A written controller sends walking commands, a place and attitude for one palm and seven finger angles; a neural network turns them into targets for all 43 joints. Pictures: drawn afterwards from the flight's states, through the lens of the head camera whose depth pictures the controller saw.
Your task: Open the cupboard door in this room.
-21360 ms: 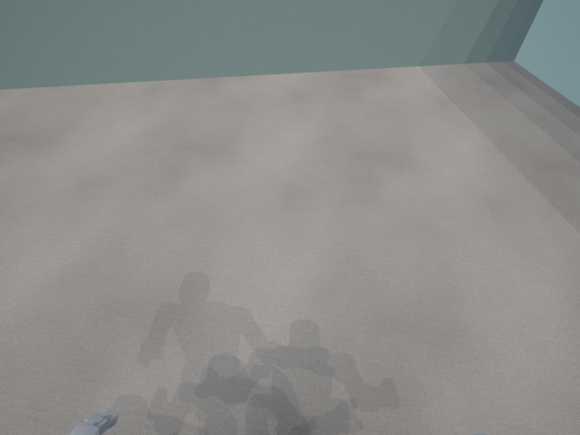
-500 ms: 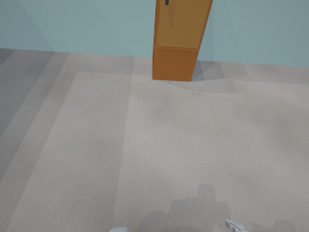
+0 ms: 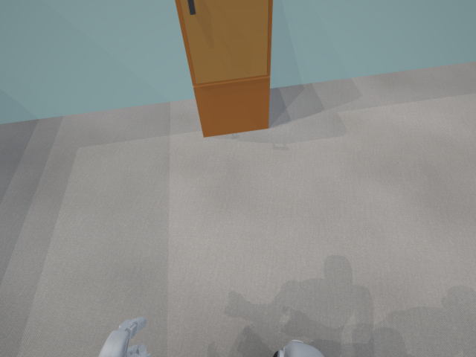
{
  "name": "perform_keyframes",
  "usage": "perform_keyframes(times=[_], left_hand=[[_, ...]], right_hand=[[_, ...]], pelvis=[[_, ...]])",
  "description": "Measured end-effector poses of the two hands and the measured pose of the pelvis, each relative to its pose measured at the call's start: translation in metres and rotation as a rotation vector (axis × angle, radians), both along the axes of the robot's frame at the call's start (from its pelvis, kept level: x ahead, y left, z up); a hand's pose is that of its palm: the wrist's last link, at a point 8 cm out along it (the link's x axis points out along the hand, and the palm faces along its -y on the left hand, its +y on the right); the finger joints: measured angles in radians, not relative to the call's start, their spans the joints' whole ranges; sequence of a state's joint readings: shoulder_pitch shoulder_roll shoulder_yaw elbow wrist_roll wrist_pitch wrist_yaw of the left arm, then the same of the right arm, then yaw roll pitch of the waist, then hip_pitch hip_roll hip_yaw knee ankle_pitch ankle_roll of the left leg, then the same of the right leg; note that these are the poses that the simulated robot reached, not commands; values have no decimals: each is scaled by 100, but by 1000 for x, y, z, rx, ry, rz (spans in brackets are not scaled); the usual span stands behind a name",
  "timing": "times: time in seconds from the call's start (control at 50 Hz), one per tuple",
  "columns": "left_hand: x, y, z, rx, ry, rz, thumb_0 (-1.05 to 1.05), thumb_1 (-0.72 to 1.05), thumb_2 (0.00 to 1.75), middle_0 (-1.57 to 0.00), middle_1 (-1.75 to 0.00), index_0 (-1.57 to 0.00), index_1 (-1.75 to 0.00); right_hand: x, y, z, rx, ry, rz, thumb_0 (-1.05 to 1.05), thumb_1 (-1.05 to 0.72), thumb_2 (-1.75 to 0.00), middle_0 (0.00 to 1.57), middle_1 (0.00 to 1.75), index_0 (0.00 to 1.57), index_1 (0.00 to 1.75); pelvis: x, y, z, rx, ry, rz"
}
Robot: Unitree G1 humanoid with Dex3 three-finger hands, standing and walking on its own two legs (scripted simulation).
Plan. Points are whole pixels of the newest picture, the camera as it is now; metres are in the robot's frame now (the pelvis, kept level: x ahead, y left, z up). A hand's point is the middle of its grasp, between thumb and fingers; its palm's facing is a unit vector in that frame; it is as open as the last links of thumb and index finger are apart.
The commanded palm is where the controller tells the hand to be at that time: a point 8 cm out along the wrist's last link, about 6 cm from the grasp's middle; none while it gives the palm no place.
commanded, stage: stand and wait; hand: left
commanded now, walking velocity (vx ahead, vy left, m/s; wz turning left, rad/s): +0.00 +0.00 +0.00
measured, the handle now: out of the picture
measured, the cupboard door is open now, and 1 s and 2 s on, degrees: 0 0 0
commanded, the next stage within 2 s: look at it before walking up in 0.96 s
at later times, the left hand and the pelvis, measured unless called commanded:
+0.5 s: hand out of the picture +0.09 +0.14 -0.17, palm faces +0.13 -0.98 -0.12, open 7.3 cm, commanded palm none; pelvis +0.12 -0.01 +0.02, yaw +2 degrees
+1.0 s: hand out of the picture +0.12 +0.20 -0.15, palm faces +0.03 -0.98 -0.20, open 7.4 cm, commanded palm none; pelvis +0.14 +0.03 +0.03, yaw +0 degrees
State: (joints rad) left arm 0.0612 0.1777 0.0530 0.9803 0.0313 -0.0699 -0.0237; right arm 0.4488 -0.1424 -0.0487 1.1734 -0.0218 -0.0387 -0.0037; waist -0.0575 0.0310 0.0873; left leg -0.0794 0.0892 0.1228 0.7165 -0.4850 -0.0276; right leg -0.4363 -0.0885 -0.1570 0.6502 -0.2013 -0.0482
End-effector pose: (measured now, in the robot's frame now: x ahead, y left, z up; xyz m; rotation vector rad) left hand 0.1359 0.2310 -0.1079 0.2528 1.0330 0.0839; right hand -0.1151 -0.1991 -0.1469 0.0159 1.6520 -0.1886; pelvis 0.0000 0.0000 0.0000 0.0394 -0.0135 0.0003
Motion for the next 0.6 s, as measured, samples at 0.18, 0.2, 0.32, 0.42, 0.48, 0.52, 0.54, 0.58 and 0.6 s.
perform_keyframes(times=[0.18,0.2,0.32,0.42,0.48,0.52,0.54,0.58,0.6], left_hand=[[-18,-17,13,21,108,153,-3,96,90,-20,-30,-20,-30],[-22,-17,13,25,130,156,-3,96,90,-20,-30,-20,-30],[-42,-27,0,-20,253,192,-2,93,90,-20,-30,-20,-30],[-54,-38,-21,-98,325,238,-1,92,90,-20,-30,-20,-30],[-58,-41,-29,-132,365,256,0,91,90,-20,-30,-20,-30],[-59,-43,-30,-148,385,254,0,91,90,-20,-30,-20,-30],[-59,-44,-30,-154,394,250,0,91,90,-20,-30,-20,-30],[-58,-43,-29,-161,407,238,0,91,90,-20,-30,-20,-30],[-57,-42,-28,-160,411,232,0,91,90,-20,-30,-20,-30]], right_hand=[[169,-48,8,-40,-249,111,1,-91,-90,19,30,20,29],[187,-51,9,-46,-281,120,1,-91,-90,19,30,20,29],[266,-52,19,-69,-400,178,0,-91,-90,19,30,20,29],[303,-36,22,-88,-431,233,0,-91,-90,19,30,20,29],[315,-27,28,-103,-438,252,0,-92,-90,19,30,20,29],[319,-22,32,-111,-438,252,0,-93,-90,19,30,20,29],[319,-20,34,-114,-437,247,-1,-93,-90,19,30,20,29],[319,-17,35,-120,-433,233,-1,-93,-90,20,30,20,29],[318,-16,35,-123,-429,225,-1,-93,-90,20,30,20,29]], pelvis=[[54,-25,22,-1,-15,28],[59,-26,23,-3,-13,28],[86,-25,23,-27,-8,29],[106,-15,16,-58,-13,33],[113,-10,16,-47,-23,36],[118,-7,18,-45,-27,28],[120,-5,19,-45,-29,25],[123,-1,21,-45,-30,20],[124,1,22,-45,-30,17]])
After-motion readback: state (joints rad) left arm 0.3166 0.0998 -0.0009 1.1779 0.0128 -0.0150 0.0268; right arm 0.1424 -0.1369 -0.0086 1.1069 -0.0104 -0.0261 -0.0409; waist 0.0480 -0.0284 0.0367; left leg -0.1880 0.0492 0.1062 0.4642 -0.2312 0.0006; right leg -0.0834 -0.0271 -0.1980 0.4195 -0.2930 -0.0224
